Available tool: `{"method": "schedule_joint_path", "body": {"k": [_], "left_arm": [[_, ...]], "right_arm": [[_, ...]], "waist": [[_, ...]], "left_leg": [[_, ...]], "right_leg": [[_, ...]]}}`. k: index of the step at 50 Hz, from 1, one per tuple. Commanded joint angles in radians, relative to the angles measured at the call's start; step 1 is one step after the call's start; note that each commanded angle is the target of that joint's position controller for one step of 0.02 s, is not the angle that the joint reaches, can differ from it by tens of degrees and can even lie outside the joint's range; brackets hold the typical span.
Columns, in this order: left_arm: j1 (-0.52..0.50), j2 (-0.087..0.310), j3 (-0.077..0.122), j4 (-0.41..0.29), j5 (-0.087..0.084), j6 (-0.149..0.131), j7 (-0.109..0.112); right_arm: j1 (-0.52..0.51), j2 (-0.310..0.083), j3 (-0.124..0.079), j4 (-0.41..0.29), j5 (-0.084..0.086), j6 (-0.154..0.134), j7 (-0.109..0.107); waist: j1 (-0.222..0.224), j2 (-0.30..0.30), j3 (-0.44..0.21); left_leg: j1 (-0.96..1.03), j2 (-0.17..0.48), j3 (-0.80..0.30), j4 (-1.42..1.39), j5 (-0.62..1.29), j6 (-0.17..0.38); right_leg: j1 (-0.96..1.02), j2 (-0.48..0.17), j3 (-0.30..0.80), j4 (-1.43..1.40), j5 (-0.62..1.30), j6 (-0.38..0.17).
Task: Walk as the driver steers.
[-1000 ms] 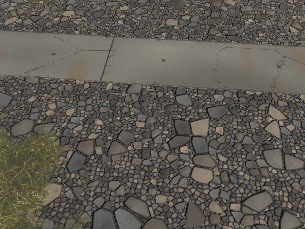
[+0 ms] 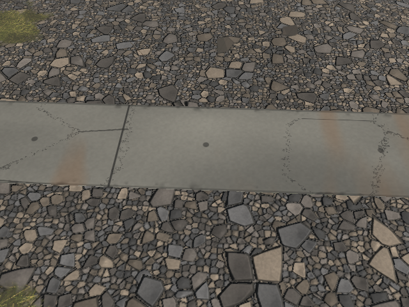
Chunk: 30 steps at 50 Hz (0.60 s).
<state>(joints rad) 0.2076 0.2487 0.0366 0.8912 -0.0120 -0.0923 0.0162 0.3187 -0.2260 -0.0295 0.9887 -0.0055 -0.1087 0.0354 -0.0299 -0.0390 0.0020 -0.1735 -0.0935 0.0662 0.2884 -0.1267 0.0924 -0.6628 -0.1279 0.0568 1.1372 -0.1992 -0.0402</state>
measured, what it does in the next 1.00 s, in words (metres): walks ahead: right foot, then left foot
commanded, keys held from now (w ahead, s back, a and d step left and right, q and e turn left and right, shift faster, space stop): w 0.68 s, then w+e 0.32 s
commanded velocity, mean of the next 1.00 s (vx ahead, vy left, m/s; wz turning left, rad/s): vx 0.50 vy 0.00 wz -0.09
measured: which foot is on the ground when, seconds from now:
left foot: down 0.00-0.32, up 0.34-0.82, down 0.84-1.00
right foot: up 0.00-0.28, down 0.30-0.86, up 0.88-1.00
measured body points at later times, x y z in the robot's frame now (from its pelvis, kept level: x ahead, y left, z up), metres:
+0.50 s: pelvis +0.28 -0.08 +0.00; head +0.29 -0.10 +0.45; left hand +0.33 +0.18 -0.12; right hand +0.37 -0.35 -0.14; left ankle +0.29 +0.08 -0.66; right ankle +0.29 -0.16 -0.74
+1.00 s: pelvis +0.55 -0.02 -0.01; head +0.58 -0.01 +0.44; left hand +0.61 +0.25 -0.15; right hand +0.64 -0.29 -0.12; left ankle +0.61 +0.07 -0.74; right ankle +0.46 -0.16 -0.65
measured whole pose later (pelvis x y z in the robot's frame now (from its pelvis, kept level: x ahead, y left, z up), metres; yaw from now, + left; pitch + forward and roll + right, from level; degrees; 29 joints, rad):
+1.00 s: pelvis +0.55 -0.02 -0.01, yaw -6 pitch +2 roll +1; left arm 0.32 0.26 0.06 0.94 -0.03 -0.07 0.01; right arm 0.16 -0.24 -0.05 0.89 -0.01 -0.12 0.02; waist 0.00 -0.04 0.02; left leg -0.32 0.00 0.10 0.45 -0.16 0.04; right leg -0.45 -0.05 0.05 1.18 -0.35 -0.05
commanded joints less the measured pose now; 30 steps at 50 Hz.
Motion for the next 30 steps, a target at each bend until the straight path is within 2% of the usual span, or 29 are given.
{"method": "schedule_joint_path", "body": {"k": [1, 5, 8, 10, 12, 13, 14, 15, 16, 17, 18, 19, 20, 21, 22, 23, 24, 26, 30], "left_arm": [[0.034, 0.046, 0.013, -0.042, 0.012, 0.003, 0.007], [-0.129, 0.029, 0.006, -0.085, 0.003, -0.008, -0.006], [-0.216, 0.033, 0.002, -0.113, -0.008, -0.011, -0.023], [-0.250, 0.044, 0.003, -0.134, -0.010, -0.018, -0.037], [-0.225, 0.066, 0.010, -0.140, -0.010, -0.027, -0.047], [-0.168, 0.085, 0.020, -0.128, -0.009, -0.031, -0.048], [-0.035, 0.122, 0.042, -0.088, -0.008, -0.033, -0.045], [0.171, 0.197, 0.070, -0.037, -0.001, -0.035, -0.037], [0.296, 0.311, 0.097, -0.012, 0.014, -0.026, -0.035], [0.310, 0.226, 0.074, -0.008, 0.012, -0.025, -0.039], [0.213, 0.165, 0.054, -0.025, 0.006, -0.028, -0.039], [0.112, 0.128, 0.040, -0.049, 0.005, -0.025, -0.039], [0.047, 0.096, 0.029, -0.060, 0.008, -0.024, -0.044], [0.018, 0.072, 0.022, -0.059, 0.014, -0.026, -0.048], [0.019, 0.064, 0.020, -0.049, 0.018, -0.027, -0.053], [0.038, 0.072, 0.023, -0.036, 0.017, -0.030, -0.053], [0.058, 0.087, 0.027, -0.023, 0.017, -0.033, -0.050], [0.094, 0.111, 0.033, -0.003, 0.018, -0.031, -0.039], [0.146, 0.119, 0.032, 0.020, 0.011, -0.018, -0.019]], "right_arm": [[-0.041, -0.132, -0.021, -0.055, 0.001, -0.018, -0.020], [0.041, -0.160, -0.026, -0.038, 0.017, -0.005, -0.035], [0.095, -0.169, -0.029, -0.015, 0.026, 0.006, -0.036], [0.113, -0.170, -0.032, -0.004, 0.027, 0.017, -0.037], [0.104, -0.182, -0.038, -0.003, 0.027, 0.027, -0.040], [0.083, -0.189, -0.039, -0.007, 0.026, 0.033, -0.040], [0.066, -0.175, -0.034, -0.013, 0.021, 0.038, -0.040], [0.057, -0.135, -0.016, -0.036, 0.007, 0.038, -0.039], [0.162, -0.016, 0.021, -0.053, 0.003, 0.015, -0.030], [0.160, -0.063, 0.012, -0.036, 0.022, -0.013, -0.024], [0.064, -0.157, -0.012, -0.063, 0.048, -0.027, -0.021], [-0.001, -0.163, -0.015, -0.080, 0.048, -0.029, -0.025], [-0.035, -0.149, -0.019, -0.085, 0.034, -0.022, -0.031], [-0.026, -0.134, -0.025, -0.083, 0.024, -0.007, -0.036], [-0.005, -0.109, -0.023, -0.077, 0.022, 0.008, -0.037], [0.010, -0.088, -0.021, -0.072, 0.021, 0.019, -0.038], [0.003, -0.085, -0.023, -0.077, 0.019, 0.025, -0.040], [-0.065, -0.090, -0.028, -0.104, 0.013, 0.030, -0.042], [-0.215, -0.070, -0.025, -0.150, 0.012, 0.023, -0.035]], "waist": [[0.047, 0.075, 0.055], [-0.013, 0.076, 0.054], [-0.046, 0.086, 0.072], [-0.048, 0.091, 0.081], [-0.021, 0.105, 0.066], [0.018, 0.115, 0.036], [0.085, 0.106, -0.040], [0.162, 0.045, -0.189], [0.140, -0.211, -0.329], [0.149, -0.218, -0.390], [0.129, -0.147, -0.234], [0.099, -0.072, -0.151], [0.070, -0.019, -0.085], [0.037, -0.031, -0.053], [0.020, -0.045, -0.042], [0.011, -0.042, -0.034], [0.004, -0.034, -0.021], [0.013, -0.015, 0.004], [0.050, -0.022, 0.032]], "left_leg": [[-0.107, 0.279, -0.207, -0.205, 0.071, 0.171], [-0.018, 0.264, -0.159, -0.188, 0.086, 0.126], [0.073, 0.295, -0.165, -0.155, 0.058, 0.121], [0.145, 0.328, -0.179, -0.115, 0.060, 0.112], [0.189, 0.351, -0.193, -0.059, 0.114, 0.096], [0.189, 0.343, -0.182, 0.007, 0.236, 0.082], [0.168, 0.294, -0.140, 0.164, 0.398, 0.059], [0.017, 0.232, -0.082, 0.445, 0.346, 0.023], [-0.411, 0.058, -0.015, 0.850, -0.062, -0.058], [-0.552, 0.047, -0.171, 1.010, -0.420, -0.046], [-0.635, 0.111, -0.183, 1.062, -0.358, -0.024], [-0.610, 0.169, -0.154, 1.028, -0.258, -0.018], [-0.569, 0.202, -0.138, 0.961, -0.188, -0.024], [-0.507, 0.230, -0.141, 0.901, -0.141, -0.028], [-0.461, 0.235, -0.133, 0.874, -0.113, -0.034], [-0.447, 0.234, -0.124, 0.857, -0.096, -0.041], [-0.463, 0.236, -0.120, 0.832, -0.069, -0.048], [-0.532, 0.240, -0.119, 0.740, 0.009, -0.063], [-0.548, 0.223, -0.100, 0.493, 0.190, -0.073]], "right_leg": [[-0.020, -0.042, 0.001, -0.142, 0.162, 0.027], [0.014, 0.004, -0.038, -0.432, 0.306, 0.035], [0.017, 0.025, -0.047, -0.533, 0.280, 0.035], [0.010, 0.033, -0.043, -0.582, 0.215, 0.015], [0.070, 0.050, -0.052, -0.623, 0.134, -0.013], [0.161, 0.075, -0.075, -0.644, 0.106, -0.030], [0.335, 0.109, -0.100, -0.665, 0.100, -0.056], [0.634, 0.007, 0.013, -0.638, 0.123, -0.115], [1.035, -0.240, 0.454, -0.704, 0.018, -0.274], [1.071, -0.284, 0.692, -0.834, -0.068, -0.306], [0.944, -0.250, 0.544, -0.841, -0.067, -0.246], [0.795, -0.208, 0.395, -0.859, 0.009, -0.211], [0.663, -0.163, 0.296, -0.898, 0.078, -0.193], [0.576, -0.123, 0.220, -0.934, 0.120, -0.173], [0.525, -0.101, 0.179, -0.962, 0.148, -0.170], [0.501, -0.091, 0.146, -0.977, 0.202, -0.179], [0.495, -0.087, 0.117, -0.989, 0.253, -0.186], [0.516, -0.089, 0.085, -1.003, 0.316, -0.191], [0.546, -0.065, 0.023, -1.023, 0.296, -0.164]]}}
